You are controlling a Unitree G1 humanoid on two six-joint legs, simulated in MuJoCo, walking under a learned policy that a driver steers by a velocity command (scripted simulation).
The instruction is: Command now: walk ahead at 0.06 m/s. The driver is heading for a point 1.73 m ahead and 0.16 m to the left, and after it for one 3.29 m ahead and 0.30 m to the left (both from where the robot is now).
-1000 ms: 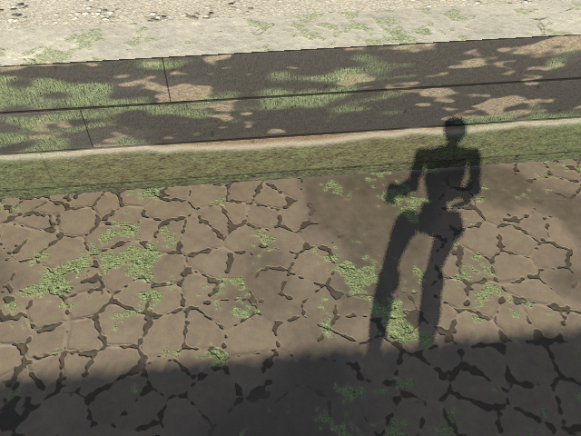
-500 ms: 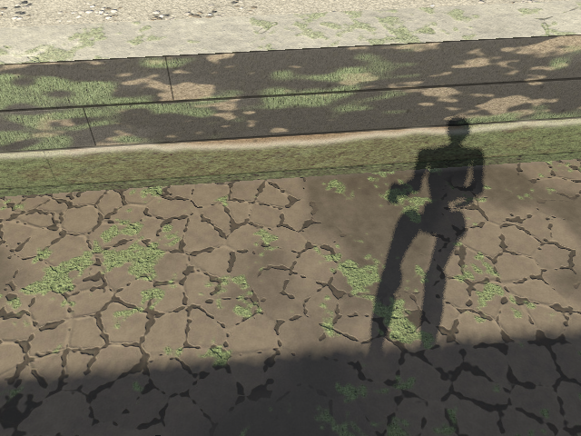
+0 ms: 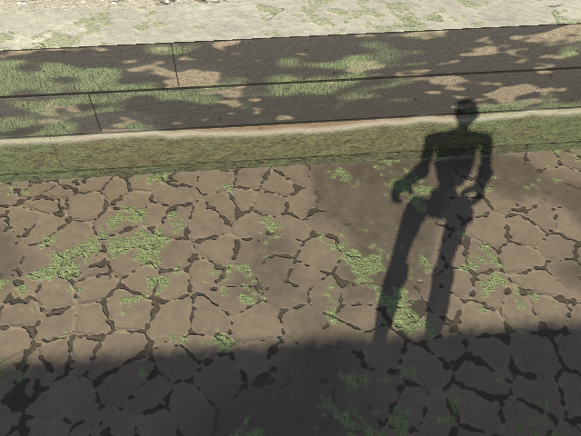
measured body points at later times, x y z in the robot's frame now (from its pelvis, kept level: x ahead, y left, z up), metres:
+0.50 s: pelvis +0.00 +0.02 +0.00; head +0.00 +0.01 +0.45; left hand +0.07 +0.25 -0.13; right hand +0.08 -0.22 -0.12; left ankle -0.03 +0.13 -0.75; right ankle -0.04 -0.08 -0.75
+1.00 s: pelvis +0.00 +0.04 +0.00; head +0.00 +0.03 +0.45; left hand +0.07 +0.27 -0.13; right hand +0.06 -0.20 -0.13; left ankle -0.03 +0.13 -0.75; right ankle -0.04 -0.08 -0.75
